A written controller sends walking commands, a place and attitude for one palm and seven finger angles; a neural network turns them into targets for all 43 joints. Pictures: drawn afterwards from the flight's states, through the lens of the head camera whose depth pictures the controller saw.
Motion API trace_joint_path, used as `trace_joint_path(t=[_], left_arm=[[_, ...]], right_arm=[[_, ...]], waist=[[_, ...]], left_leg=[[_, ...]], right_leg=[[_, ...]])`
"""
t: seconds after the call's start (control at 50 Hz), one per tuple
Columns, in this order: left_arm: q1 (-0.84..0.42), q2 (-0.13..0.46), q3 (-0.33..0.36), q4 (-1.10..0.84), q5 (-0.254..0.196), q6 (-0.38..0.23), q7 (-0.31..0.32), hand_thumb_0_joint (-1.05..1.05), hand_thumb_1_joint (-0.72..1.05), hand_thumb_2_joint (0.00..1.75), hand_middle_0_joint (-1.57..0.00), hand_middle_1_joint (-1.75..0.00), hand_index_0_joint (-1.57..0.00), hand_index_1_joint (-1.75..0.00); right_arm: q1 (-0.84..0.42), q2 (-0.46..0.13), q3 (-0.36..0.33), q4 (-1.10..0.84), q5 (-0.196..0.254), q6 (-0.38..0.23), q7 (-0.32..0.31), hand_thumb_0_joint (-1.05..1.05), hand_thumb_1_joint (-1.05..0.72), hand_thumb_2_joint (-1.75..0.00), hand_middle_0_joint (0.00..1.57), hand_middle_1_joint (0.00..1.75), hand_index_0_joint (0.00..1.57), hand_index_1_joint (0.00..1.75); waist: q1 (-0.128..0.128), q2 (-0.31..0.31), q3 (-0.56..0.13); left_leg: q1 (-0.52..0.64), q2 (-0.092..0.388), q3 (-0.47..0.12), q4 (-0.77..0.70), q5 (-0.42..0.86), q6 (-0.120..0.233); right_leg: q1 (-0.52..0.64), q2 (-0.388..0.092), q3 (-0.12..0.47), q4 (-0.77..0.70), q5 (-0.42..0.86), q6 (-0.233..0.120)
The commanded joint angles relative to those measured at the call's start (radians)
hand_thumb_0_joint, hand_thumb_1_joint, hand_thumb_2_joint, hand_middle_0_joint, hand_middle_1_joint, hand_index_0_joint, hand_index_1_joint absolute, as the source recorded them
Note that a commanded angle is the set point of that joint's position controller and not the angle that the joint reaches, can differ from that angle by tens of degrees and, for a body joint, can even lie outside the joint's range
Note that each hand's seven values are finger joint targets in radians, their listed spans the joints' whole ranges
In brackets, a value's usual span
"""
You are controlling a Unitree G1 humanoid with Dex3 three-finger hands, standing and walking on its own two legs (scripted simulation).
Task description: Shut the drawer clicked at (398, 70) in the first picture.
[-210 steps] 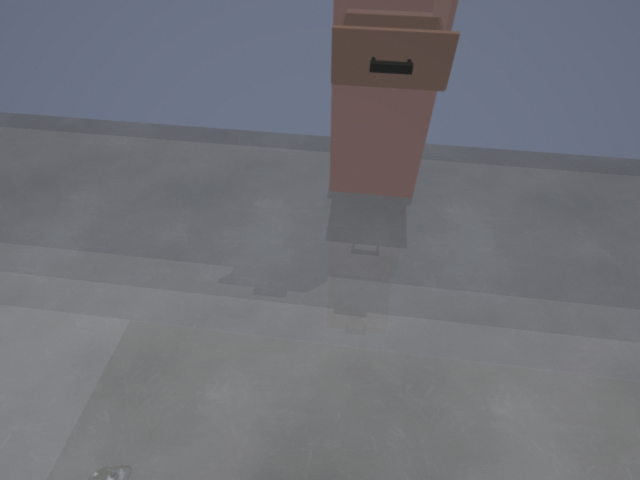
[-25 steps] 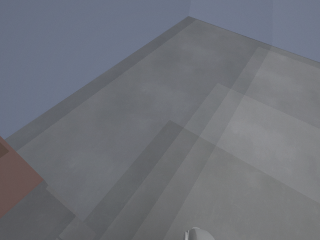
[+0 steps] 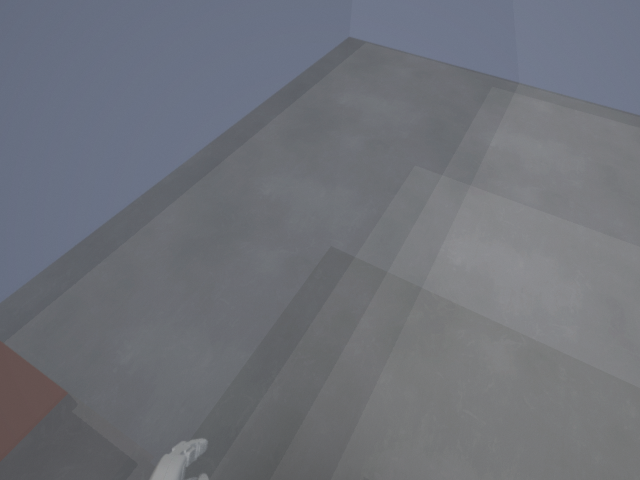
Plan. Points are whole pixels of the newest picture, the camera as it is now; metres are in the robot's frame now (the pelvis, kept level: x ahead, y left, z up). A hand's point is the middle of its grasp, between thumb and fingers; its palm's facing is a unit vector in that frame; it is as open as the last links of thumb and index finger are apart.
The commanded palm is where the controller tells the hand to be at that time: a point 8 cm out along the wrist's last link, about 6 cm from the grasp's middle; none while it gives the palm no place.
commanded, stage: turn to face it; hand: left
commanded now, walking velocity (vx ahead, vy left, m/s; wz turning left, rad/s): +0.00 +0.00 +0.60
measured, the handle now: out of the picture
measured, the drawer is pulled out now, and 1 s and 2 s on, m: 0.28 0.28 0.28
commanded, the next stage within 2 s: take the last steps up to it in 1.54 s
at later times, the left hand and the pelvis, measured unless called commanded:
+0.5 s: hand out of the picture +0.00 +0.22 -0.15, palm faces +0.30 -0.91 -0.29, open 7.3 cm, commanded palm none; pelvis -0.03 -0.02 +0.01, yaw +16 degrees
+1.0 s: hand out of the picture -0.15 +0.16 -0.18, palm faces +0.60 -0.76 -0.24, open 7.3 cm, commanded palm none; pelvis -0.05 -0.02 -0.01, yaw +36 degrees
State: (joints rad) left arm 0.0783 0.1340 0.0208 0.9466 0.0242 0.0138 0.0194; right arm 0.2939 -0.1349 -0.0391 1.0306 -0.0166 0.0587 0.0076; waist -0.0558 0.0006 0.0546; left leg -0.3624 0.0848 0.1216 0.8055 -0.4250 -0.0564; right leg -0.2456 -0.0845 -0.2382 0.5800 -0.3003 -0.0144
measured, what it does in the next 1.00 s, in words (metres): steps on the spot, turning left: left foot, then right foot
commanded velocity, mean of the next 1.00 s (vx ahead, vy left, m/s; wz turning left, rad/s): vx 0.00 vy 0.00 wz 0.60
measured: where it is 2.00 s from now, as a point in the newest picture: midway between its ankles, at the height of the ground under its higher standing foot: outside the picture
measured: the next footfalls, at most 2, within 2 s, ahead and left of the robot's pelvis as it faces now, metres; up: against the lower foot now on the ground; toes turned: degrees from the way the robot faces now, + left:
left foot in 0.04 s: +0.06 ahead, +0.11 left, +0.00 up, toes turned +11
right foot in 0.54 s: +0.03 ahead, -0.14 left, +0.00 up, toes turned +17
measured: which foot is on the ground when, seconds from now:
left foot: up 0.00-0.02, down 0.04-0.54, up 0.56-0.96, down 0.98-1.00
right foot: down 0.00-0.04, up 0.06-0.52, down 0.54-0.98, up 1.00-1.00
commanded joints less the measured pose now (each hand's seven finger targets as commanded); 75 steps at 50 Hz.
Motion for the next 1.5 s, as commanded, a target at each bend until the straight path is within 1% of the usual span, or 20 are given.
trace_joint_path(t=[0.0, 0.02, 0.06, 0.16, 0.36, 0.48, 0.5, 0.52, 0.56, 0.64, 0.82, 0.92, 0.96, 0.98, 1.06, 1.32, 1.34, 1.36, 1.38, 1.48], left_arm=[[0.058, 0.185, 0.076, -0.058, -0.012, 0.007, 0.018, 0.00, 0.90, 0.90, -0.20, -0.30, -0.20, -0.30], [0.073, 0.133, 0.072, -0.087, -0.019, 0.017, 0.011, 0.00, 0.90, 0.90, -0.20, -0.30, -0.20, -0.30], [-0.018, 0.112, 0.070, -0.129, -0.004, 0.024, 0.009, 0.00, 0.90, 0.90, -0.20, -0.30, -0.20, -0.30], [0.073, 0.139, 0.080, -0.074, -0.006, 0.017, -0.005, 0.00, 0.90, 0.90, -0.20, -0.30, -0.20, -0.30], [0.078, 0.166, 0.075, -0.098, -0.012, 0.023, 0.001, 0.00, 0.90, 0.90, -0.20, -0.30, -0.20, -0.30], [0.248, 0.199, 0.076, -0.085, -0.018, 0.011, 0.007, 0.00, 0.90, 0.90, -0.20, -0.30, -0.20, -0.30], [0.293, 0.245, 0.088, -0.081, -0.009, 0.004, 0.013, 0.00, 0.90, 0.90, -0.20, -0.30, -0.20, -0.30], [0.276, 0.348, 0.105, -0.106, 0.011, -0.006, 0.020, 0.00, 0.90, 0.90, -0.20, -0.30, -0.20, -0.30], [0.107, 0.313, 0.089, -0.160, -0.004, -0.006, 0.021, 0.00, 0.90, 0.90, -0.20, -0.30, -0.20, -0.30], [0.091, 0.224, 0.057, -0.155, -0.004, -0.027, 0.016, 0.00, 0.90, 0.90, -0.20, -0.30, -0.20, -0.30], [0.238, 0.299, 0.077, -0.096, 0.007, -0.013, 0.012, 0.00, 0.90, 0.90, -0.20, -0.30, -0.20, -0.30], [0.216, 0.303, 0.092, -0.087, -0.006, -0.002, 0.006, 0.00, 0.90, 0.90, -0.20, -0.30, -0.20, -0.30], [0.172, 0.200, 0.064, -0.161, -0.015, -0.001, -0.008, 0.00, 0.90, 0.90, -0.20, -0.30, -0.20, -0.30], [0.091, 0.212, 0.059, -0.185, -0.005, 0.014, 0.004, 0.00, 0.90, 0.90, -0.20, -0.30, -0.20, -0.30], [0.099, 0.205, 0.070, -0.132, -0.013, 0.013, -0.006, 0.00, 0.90, 0.90, -0.20, -0.30, -0.20, -0.30], [0.156, 0.194, 0.055, -0.134, -0.020, -0.005, 0.004, 0.00, 0.90, 0.90, -0.20, -0.30, -0.20, -0.30], [0.198, 0.225, 0.061, -0.124, -0.015, -0.018, 0.008, 0.00, 0.90, 0.90, -0.20, -0.30, -0.20, -0.30], [0.223, 0.316, 0.078, -0.118, 0.003, -0.030, 0.017, 0.00, 0.90, 0.90, -0.20, -0.30, -0.20, -0.30], [0.221, 0.366, 0.080, -0.133, 0.001, -0.027, 0.014, 0.00, 0.90, 0.90, -0.20, -0.30, -0.20, -0.30], [0.073, 0.231, 0.056, -0.149, -0.005, -0.024, 0.017, 0.00, 0.90, 0.90, -0.20, -0.30, -0.20, -0.30]], right_arm=[[0.094, -0.121, -0.040, -0.071, -0.005, -0.033, -0.002, 0.00, -0.90, -0.90, 0.20, 0.30, 0.20, 0.30], [0.112, -0.209, -0.059, -0.087, -0.012, -0.040, -0.005, 0.00, -0.90, -0.90, 0.20, 0.30, 0.20, 0.30], [0.135, -0.267, -0.077, -0.082, -0.019, -0.050, -0.025, 0.00, -0.90, -0.90, 0.20, 0.30, 0.20, 0.30], [-0.021, -0.221, -0.060, -0.138, -0.007, -0.066, -0.030, 0.00, -0.90, -0.90, 0.20, 0.30, 0.20, 0.30], [-0.042, -0.289, -0.084, -0.156, -0.008, -0.038, -0.013, 0.00, -0.90, -0.90, 0.20, 0.30, 0.20, 0.30], [-0.147, -0.302, -0.096, -0.207, -0.005, -0.018, 0.001, 0.00, -0.90, -0.90, 0.20, 0.30, 0.20, 0.30], [-0.154, -0.257, -0.092, -0.220, 0.002, -0.012, 0.005, 0.00, -0.90, -0.90, 0.20, 0.30, 0.20, 0.30], [-0.137, -0.176, -0.079, -0.247, 0.006, -0.012, 0.008, 0.00, -0.90, -0.90, 0.20, 0.30, 0.20, 0.30], [-0.164, -0.234, -0.091, -0.244, -0.014, -0.001, 0.013, 0.00, -0.90, -0.90, 0.20, 0.30, 0.20, 0.30], [-0.111, -0.207, -0.074, -0.189, -0.008, -0.001, 0.027, 0.00, -0.90, -0.90, 0.20, 0.30, 0.20, 0.30], [-0.262, -0.172, -0.045, -0.221, 0.004, -0.006, 0.028, 0.00, -0.90, -0.90, 0.20, 0.30, 0.20, 0.30], [-0.142, -0.215, -0.052, -0.198, 0.001, -0.033, 0.021, 0.00, -0.90, -0.90, 0.20, 0.30, 0.20, 0.30], [-0.005, -0.409, -0.101, -0.175, 0.000, -0.044, 0.009, 0.00, -0.90, -0.90, 0.20, 0.30, 0.20, 0.30], [0.065, -0.406, -0.097, -0.141, 0.008, -0.040, 0.001, 0.00, -0.90, -0.90, 0.20, 0.30, 0.20, 0.30], [-0.121, -0.299, -0.066, -0.186, -0.003, -0.049, -0.016, 0.00, -0.90, -0.90, 0.20, 0.30, 0.20, 0.30], [-0.135, -0.286, -0.070, -0.192, -0.003, -0.034, -0.010, 0.00, -0.90, -0.90, 0.20, 0.30, 0.20, 0.30], [-0.126, -0.258, -0.067, -0.194, 0.004, -0.036, -0.007, 0.00, -0.90, -0.90, 0.20, 0.30, 0.20, 0.30], [-0.098, -0.187, -0.055, -0.206, 0.013, -0.039, -0.001, 0.00, -0.90, -0.90, 0.20, 0.30, 0.20, 0.30], [-0.091, -0.189, -0.058, -0.222, 0.009, -0.030, -0.003, 0.00, -0.90, -0.90, 0.20, 0.30, 0.20, 0.30], [-0.065, -0.191, -0.062, -0.135, -0.004, 0.001, 0.012, 0.00, -0.90, -0.90, 0.20, 0.30, 0.20, 0.30]], waist=[[0.012, 0.021, -0.064], [0.006, 0.278, -0.043], [-0.030, 0.271, -0.063], [0.031, 0.099, -0.125], [0.007, 0.145, -0.110], [0.082, 0.165, -0.126], [0.104, 0.043, -0.113], [0.105, -0.299, -0.078], [0.052, -0.243, -0.002], [0.024, -0.157, 0.011], [0.115, -0.228, -0.051], [0.053, -0.168, -0.152], [-0.026, 0.320, -0.212], [-0.053, 0.221, -0.217], [0.032, 0.147, -0.106], [0.072, 0.149, -0.123], [0.091, 0.059, -0.133], [0.092, -0.211, -0.154], [0.088, -0.249, -0.144], [0.030, -0.163, -0.028]], left_leg=[[0.141, 0.035, -0.053, -0.310, 0.249, 0.033], [0.156, 0.224, -0.361, -0.441, 0.390, 0.129], [0.147, 0.329, -0.562, -0.555, 0.371, 0.255], [0.208, 0.179, -0.342, -0.509, 0.382, 0.201], [0.190, 0.147, -0.466, -0.513, 0.257, 0.227], [-0.008, 0.053, -0.476, -0.457, 0.180, 0.155], [-0.158, -0.029, -0.408, -0.321, 0.072, 0.096], [-0.345, -0.175, -0.192, -0.008, -0.069, 0.008], [-0.255, -0.104, -0.219, 0.311, -0.055, 0.026], [-0.259, -0.062, -0.136, 0.403, 0.091, -0.015], [-0.114, -0.056, -0.026, 0.030, -0.022, -0.015], [0.175, -0.064, 0.003, -0.384, 0.222, 0.027], [0.516, 0.342, -0.488, -0.400, 0.969, 0.254], [0.479, 0.362, -0.464, -0.375, 1.008, 0.301], [0.282, 0.169, -0.305, -0.397, 0.821, 0.218], [0.147, 0.090, -0.401, -0.312, 0.667, 0.185], [0.070, 0.038, -0.365, -0.234, 0.516, 0.133], [-0.126, -0.102, -0.212, -0.034, 0.149, 0.051], [-0.155, -0.136, -0.184, 0.161, -0.189, 0.025], [-0.144, -0.069, -0.173, 0.420, 0.050, 0.013]], right_leg=[[-0.068, -0.205, 0.076, 0.009, 0.128, -0.016], [-0.227, -0.075, 0.027, 0.188, -0.156, 0.062], [-0.348, -0.010, 0.192, 0.556, -0.295, 0.067], [-0.331, -0.019, 0.237, 0.558, -0.073, 0.090], [-0.232, 0.032, 0.232, 0.305, -0.140, 0.093], [0.098, 0.072, 0.199, -0.100, -0.016, 0.059], [0.221, -0.033, 0.292, -0.271, -0.052, 0.021], [0.233, -0.341, 0.645, -0.429, -0.243, -0.094], [-0.087, -0.351, 0.580, -0.430, -0.199, -0.109], [0.046, -0.214, 0.261, -0.269, 0.289, -0.075], [0.185, -0.278, 0.177, -0.177, 0.541, -0.104], [0.141, -0.257, 0.070, 0.059, 0.532, -0.011], [-0.362, -0.067, 0.060, 0.461, -0.360, 0.117], [-0.376, -0.065, 0.167, 0.554, -0.381, 0.107], [-0.322, -0.045, 0.216, 0.576, -0.159, 0.114], [0.041, 0.056, 0.189, -0.060, 0.044, 0.087], [0.161, 0.002, 0.232, -0.202, 0.161, 0.079], [0.301, -0.248, 0.482, -0.258, 0.333, -0.004], [0.208, -0.420, 0.567, -0.262, 0.478, -0.113], [0.023, -0.216, 0.296, -0.288, 0.224, -0.093]])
